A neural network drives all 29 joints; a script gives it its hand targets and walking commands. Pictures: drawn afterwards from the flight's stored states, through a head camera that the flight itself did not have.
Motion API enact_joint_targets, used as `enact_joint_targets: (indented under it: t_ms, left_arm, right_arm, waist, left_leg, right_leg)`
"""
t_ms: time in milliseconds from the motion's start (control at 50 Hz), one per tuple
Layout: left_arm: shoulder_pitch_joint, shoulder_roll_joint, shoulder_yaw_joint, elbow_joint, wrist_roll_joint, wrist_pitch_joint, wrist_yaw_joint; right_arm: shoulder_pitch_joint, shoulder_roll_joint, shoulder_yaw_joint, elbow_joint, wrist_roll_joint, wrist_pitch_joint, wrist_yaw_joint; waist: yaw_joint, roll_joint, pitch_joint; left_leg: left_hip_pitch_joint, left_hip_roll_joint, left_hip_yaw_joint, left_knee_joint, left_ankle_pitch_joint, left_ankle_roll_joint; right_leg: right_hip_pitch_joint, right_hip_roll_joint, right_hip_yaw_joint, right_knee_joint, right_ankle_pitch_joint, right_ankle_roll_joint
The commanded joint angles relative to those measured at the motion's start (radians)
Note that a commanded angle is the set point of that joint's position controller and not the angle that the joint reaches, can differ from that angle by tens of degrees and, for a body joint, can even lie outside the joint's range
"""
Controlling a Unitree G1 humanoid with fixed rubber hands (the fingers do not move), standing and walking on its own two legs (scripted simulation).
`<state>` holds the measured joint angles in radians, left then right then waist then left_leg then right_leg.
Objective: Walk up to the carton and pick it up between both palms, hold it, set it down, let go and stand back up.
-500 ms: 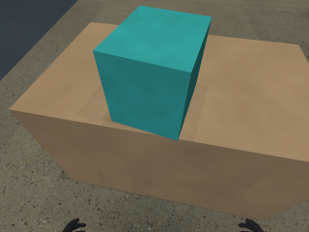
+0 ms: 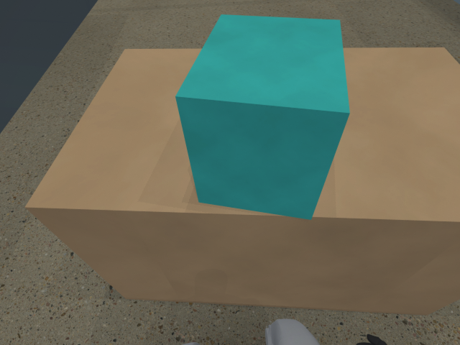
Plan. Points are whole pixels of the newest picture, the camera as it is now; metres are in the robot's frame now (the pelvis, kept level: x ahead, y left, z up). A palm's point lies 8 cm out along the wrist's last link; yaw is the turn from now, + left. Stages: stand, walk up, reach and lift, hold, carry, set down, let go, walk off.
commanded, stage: walk up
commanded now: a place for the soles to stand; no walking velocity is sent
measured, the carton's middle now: (265, 115) +0.53 -0.08 +0.10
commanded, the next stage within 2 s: none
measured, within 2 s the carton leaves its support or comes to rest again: neither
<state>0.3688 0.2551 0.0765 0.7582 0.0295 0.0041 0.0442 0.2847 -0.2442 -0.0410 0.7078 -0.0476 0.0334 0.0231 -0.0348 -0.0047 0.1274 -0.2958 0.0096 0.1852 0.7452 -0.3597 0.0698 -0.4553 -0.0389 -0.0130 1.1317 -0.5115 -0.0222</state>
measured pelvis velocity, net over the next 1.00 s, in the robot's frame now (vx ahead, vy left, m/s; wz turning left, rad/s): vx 0.07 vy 0.11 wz -0.34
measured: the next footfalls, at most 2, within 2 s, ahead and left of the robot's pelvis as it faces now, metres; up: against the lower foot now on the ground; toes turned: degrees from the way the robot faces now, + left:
right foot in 0.10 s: +0.05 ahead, -0.06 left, +0.00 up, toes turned -14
left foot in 0.40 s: +0.16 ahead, +0.23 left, +0.00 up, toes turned -9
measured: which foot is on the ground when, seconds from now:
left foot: down 0.00-0.12, up 0.14-0.38, down 0.40-1.00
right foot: up 0.00-0.08, down 0.10-1.00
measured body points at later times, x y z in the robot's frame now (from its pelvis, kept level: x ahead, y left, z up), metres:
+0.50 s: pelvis +0.06 +0.10 -0.01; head +0.08 +0.08 +0.44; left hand +0.22 +0.34 -0.11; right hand +0.14 -0.17 -0.12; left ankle +0.12 +0.23 -0.71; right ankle +0.05 -0.05 -0.69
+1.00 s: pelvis +0.07 +0.11 +0.01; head +0.08 +0.10 +0.46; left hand +0.27 +0.31 -0.09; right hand +0.11 -0.17 -0.09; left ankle +0.12 +0.23 -0.71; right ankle +0.05 -0.02 -0.71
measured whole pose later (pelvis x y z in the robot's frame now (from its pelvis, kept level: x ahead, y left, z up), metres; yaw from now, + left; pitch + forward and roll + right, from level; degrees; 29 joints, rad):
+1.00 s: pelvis +0.07 +0.11 +0.01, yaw -19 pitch -3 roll +1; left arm 0.24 0.25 0.02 0.70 0.00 0.01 -0.02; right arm 0.23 -0.27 -0.01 0.66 0.00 0.03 0.01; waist 0.00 0.00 0.07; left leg -0.26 0.10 0.15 0.65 -0.33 -0.03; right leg -0.30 0.02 0.12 0.67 -0.32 0.02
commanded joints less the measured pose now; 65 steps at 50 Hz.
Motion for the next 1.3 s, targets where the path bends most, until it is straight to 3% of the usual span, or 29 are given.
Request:
enact_joint_targets:
  t_ms: [0, 40, 80, 100, 120, 140, 180, 240, 300, 320, 340, 360, 380, 400, 420, 480, 520, 560, 580, 620, 640, 680, 720, 780, 960, 1000, 1100, 1240, 1280]
  left_arm:
    - [0.067, 0.106, 0.023, -0.113, -0.008, -0.031, 0.001]
    - [0.077, 0.081, 0.023, -0.136, -0.007, -0.043, 0.003]
    - [0.225, 0.095, 0.030, -0.108, -0.005, -0.074, 0.009]
    - [0.214, 0.215, 0.063, -0.119, 0.015, -0.077, 0.019]
    - [0.165, 0.290, 0.078, -0.132, 0.008, -0.057, 0.030]
    - [0.136, 0.245, 0.072, -0.127, 0.016, -0.053, 0.045]
    - [0.046, 0.197, 0.043, -0.164, 0.022, -0.043, 0.059]
    - [-0.046, 0.164, 0.026, -0.203, 0.019, -0.046, 0.036]
    - [-0.067, 0.189, 0.030, -0.213, 0.020, -0.044, 0.009]
    - [-0.073, 0.198, 0.038, -0.211, 0.013, -0.032, -0.002]
    - [-0.100, 0.206, 0.036, -0.213, 0.007, -0.022, -0.011]
    - [-0.114, 0.190, 0.027, -0.225, -0.010, -0.014, -0.020]
    - [-0.088, 0.130, 0.008, -0.232, -0.027, -0.014, -0.030]
    - [-0.050, 0.101, -0.004, -0.251, -0.044, -0.004, -0.029]
    - [-0.042, 0.138, 0.013, -0.231, -0.024, 0.014, -0.016]
    - [-0.093, 0.131, 0.019, -0.206, -0.012, 0.014, -0.019]
    - [-0.037, 0.103, 0.008, -0.189, -0.019, -0.005, -0.024]
    - [0.021, 0.110, 0.010, -0.166, -0.019, -0.026, -0.039]
    - [0.015, 0.119, 0.014, -0.172, -0.017, -0.034, -0.042]
    - [-0.071, 0.253, 0.042, -0.179, -0.029, -0.030, -0.046]
    - [-0.130, 0.230, 0.024, -0.179, -0.037, -0.027, -0.048]
    - [-0.128, 0.174, 0.002, -0.178, -0.037, -0.029, -0.047]
    - [-0.101, 0.173, -0.001, -0.163, -0.033, -0.024, -0.048]
    - [-0.100, 0.151, -0.003, -0.158, -0.028, -0.014, -0.051]
    - [-0.119, 0.161, -0.003, -0.155, -0.029, -0.019, -0.057]
    - [-0.115, 0.153, -0.002, -0.158, -0.032, -0.016, -0.062]
    - [-0.101, 0.157, 0.010, -0.158, -0.028, -0.020, -0.064]
    - [-0.116, 0.196, 0.011, -0.171, -0.037, -0.021, -0.058]
    - [-0.122, 0.172, 0.002, -0.166, -0.034, -0.014, -0.060]
  right_arm:
    - [-0.015, -0.190, -0.041, -0.080, -0.007, -0.030, -0.014]
    - [-0.025, -0.199, -0.028, -0.073, 0.003, -0.021, -0.018]
    - [-0.097, -0.184, 0.000, -0.094, 0.004, -0.021, -0.009]
    - [-0.067, -0.126, 0.021, -0.127, 0.016, -0.018, 0.000]
    - [-0.058, -0.170, -0.002, -0.147, 0.009, 0.010, -0.004]
    - [-0.064, -0.194, -0.008, -0.129, -0.002, 0.039, -0.008]
    - [-0.073, -0.172, -0.001, -0.111, -0.002, 0.043, -0.002]
    - [-0.008, -0.134, -0.005, -0.074, 0.008, 0.035, 0.005]
    - [-0.001, -0.098, -0.007, -0.072, 0.034, 0.015, 0.005]
    - [-0.007, -0.114, -0.016, -0.077, 0.039, 0.002, 0.002]
    - [0.032, -0.112, -0.025, -0.065, 0.046, -0.012, 0.000]
    - [0.060, -0.143, -0.033, -0.064, 0.040, -0.026, -0.005]
    - [0.050, -0.189, -0.048, -0.070, 0.024, -0.040, -0.012]
    - [-0.045, -0.296, -0.072, -0.117, 0.027, -0.046, -0.019]
    - [-0.109, -0.325, -0.083, -0.129, 0.030, -0.046, -0.024]
    - [-0.067, -0.235, -0.048, -0.114, 0.018, -0.051, -0.040]
    - [-0.082, -0.238, -0.044, -0.111, 0.010, -0.042, -0.038]
    - [-0.136, -0.224, -0.045, -0.120, 0.017, -0.028, -0.032]
    - [-0.143, -0.204, -0.032, -0.124, 0.030, -0.027, -0.026]
    - [-0.104, -0.120, -0.007, -0.146, 0.058, -0.027, -0.024]
    - [-0.076, -0.117, -0.005, -0.140, 0.055, -0.029, -0.027]
    - [-0.095, -0.161, -0.014, -0.126, 0.055, -0.043, -0.018]
    - [-0.091, -0.190, -0.022, -0.128, 0.051, -0.055, -0.014]
    - [-0.072, -0.200, -0.022, -0.135, 0.055, -0.052, -0.018]
    - [-0.050, -0.187, -0.018, -0.154, 0.048, -0.037, -0.019]
    - [-0.069, -0.208, -0.022, -0.156, 0.042, -0.039, -0.020]
    - [-0.061, -0.214, -0.026, -0.152, 0.044, -0.039, -0.022]
    - [-0.010, -0.183, -0.024, -0.152, 0.039, -0.035, -0.021]
    - [0.002, -0.201, -0.023, -0.144, 0.034, -0.038, -0.023]
  waist:
    - [0.001, 0.084, -0.003]
    - [0.024, 0.108, -0.024]
    - [0.134, 0.051, -0.121]
    - [0.125, -0.197, -0.216]
    - [0.118, -0.294, -0.178]
    - [0.094, -0.191, -0.154]
    - [0.082, -0.097, -0.086]
    - [0.046, -0.133, -0.085]
    - [0.044, -0.252, -0.134]
    - [0.054, -0.215, -0.161]
    - [0.008, -0.210, -0.190]
    - [-0.011, -0.122, -0.189]
    - [-0.010, -0.017, -0.212]
    - [0.031, 0.170, -0.184]
    - [0.030, 0.201, -0.119]
    - [0.003, 0.138, -0.037]
    - [0.026, 0.238, -0.099]
    - [0.077, 0.217, -0.163]
    - [0.079, 0.186, -0.157]
    - [0.043, -0.043, -0.158]
    - [0.016, -0.030, -0.126]
    - [0.026, 0.009, -0.158]
    - [0.044, 0.016, -0.177]
    - [0.043, 0.059, -0.182]
    - [0.024, -0.035, -0.147]
    - [0.038, 0.038, -0.084]
    - [0.043, 0.017, -0.096]
    - [0.021, -0.099, -0.131]
    - [0.022, -0.031, -0.093]
  left_leg:
    - [-0.036, 0.357, -0.428, -0.437, -0.148, 0.162]
    - [-0.065, 0.332, -0.330, -0.334, 0.116, 0.108]
    - [-0.149, 0.248, -0.151, -0.048, 0.458, 0.015]
    - [-0.312, 0.133, -0.065, 0.217, 0.310, -0.085]
    - [-0.348, 0.019, -0.121, 0.383, -0.264, -0.128]
    - [-0.351, 0.075, -0.242, 0.487, -0.280, -0.107]
    - [-0.409, 0.094, -0.235, 0.507, -0.189, -0.114]
    - [-0.277, 0.092, -0.211, 0.371, -0.125, -0.134]
    - [-0.117, 0.070, -0.181, 0.091, -0.115, -0.112]
    - [-0.018, 0.031, -0.139, 0.000, -0.084, -0.105]
    - [0.085, 0.012, -0.104, -0.141, 0.048, -0.093]
    - [0.172, 0.002, -0.112, -0.219, 0.183, -0.082]
    - [0.223, 0.114, -0.275, -0.259, 0.205, -0.045]
    - [0.061, 0.365, -0.588, -0.375, 0.223, 0.093]
    - [-0.086, 0.467, -0.706, -0.426, 0.084, 0.210]
    - [0.007, 0.415, -0.577, -0.363, 0.335, 0.222]
    - [0.068, 0.349, -0.422, -0.290, 0.377, 0.166]
    - [-0.011, 0.281, -0.338, -0.203, 0.250, 0.087]
    - [-0.080, 0.246, -0.291, -0.162, 0.197, 0.036]
    - [-0.062, 0.072, -0.152, -0.038, -0.012, -0.062]
    - [0.063, 0.080, -0.187, -0.129, 0.029, -0.056]
    - [0.088, 0.114, -0.186, -0.201, 0.204, -0.044]
    - [0.088, 0.159, -0.200, -0.211, 0.291, -0.016]
    - [0.055, 0.193, -0.212, -0.259, 0.229, 0.012]
    - [0.073, 0.168, -0.165, -0.286, 0.017, -0.005]
    - [0.039, 0.180, -0.164, -0.316, -0.060, -0.003]
    - [0.032, 0.206, -0.147, -0.311, -0.098, 0.017]
    - [0.176, 0.109, -0.108, -0.193, 0.033, -0.023]
    - [0.169, 0.138, -0.119, -0.238, 0.044, -0.012]
  right_leg:
    - [-0.012, -0.049, 0.042, -0.188, 0.006, -0.016]
    - [0.109, -0.018, 0.015, -0.373, 0.103, -0.021]
    - [0.391, -0.033, 0.059, -0.603, 0.384, -0.057]
    - [0.521, -0.231, 0.446, -0.681, 0.337, -0.148]
    - [0.392, -0.409, 0.773, -0.797, 0.334, -0.332]
    - [0.344, -0.416, 0.778, -0.797, 0.233, -0.354]
    - [0.333, -0.340, 0.573, -0.757, 0.314, -0.303]
    - [0.195, -0.206, 0.364, -0.720, 0.357, -0.216]
    - [0.158, -0.152, 0.294, -0.638, 0.442, -0.186]
    - [0.119, -0.115, 0.281, -0.590, 0.436, -0.174]
    - [0.087, -0.096, 0.249, -0.509, 0.446, -0.148]
    - [0.006, -0.065, 0.225, -0.443, 0.415, -0.099]
    - [-0.055, -0.017, 0.174, -0.340, 0.344, -0.041]
    - [-0.049, 0.102, 0.083, -0.201, 0.103, 0.035]
    - [-0.006, 0.056, 0.122, -0.072, -0.083, 0.051]
    - [-0.086, 0.028, 0.121, -0.072, -0.105, 0.055]
    - [-0.027, 0.015, 0.098, -0.248, -0.073, 0.044]
    - [0.197, 0.024, 0.062, -0.557, 0.147, 0.019]
    - [0.281, 0.018, 0.099, -0.638, 0.255, 0.002]
    - [0.162, -0.168, 0.448, -0.692, 0.308, -0.140]
    - [0.043, -0.156, 0.408, -0.676, 0.345, -0.157]
    - [0.107, -0.042, 0.222, -0.603, 0.462, -0.061]
    - [0.157, -0.008, 0.186, -0.555, 0.512, -0.028]
    - [0.214, -0.001, 0.176, -0.529, 0.491, -0.021]
    - [0.119, 0.009, 0.221, -0.591, 0.339, -0.031]
    - [0.101, 0.020, 0.214, -0.588, 0.329, -0.028]
    - [0.116, 0.035, 0.200, -0.561, 0.335, -0.020]
    - [-0.001, 0.005, 0.341, -0.669, 0.319, -0.064]
    - [-0.007, 0.027, 0.298, -0.636, 0.344, -0.043]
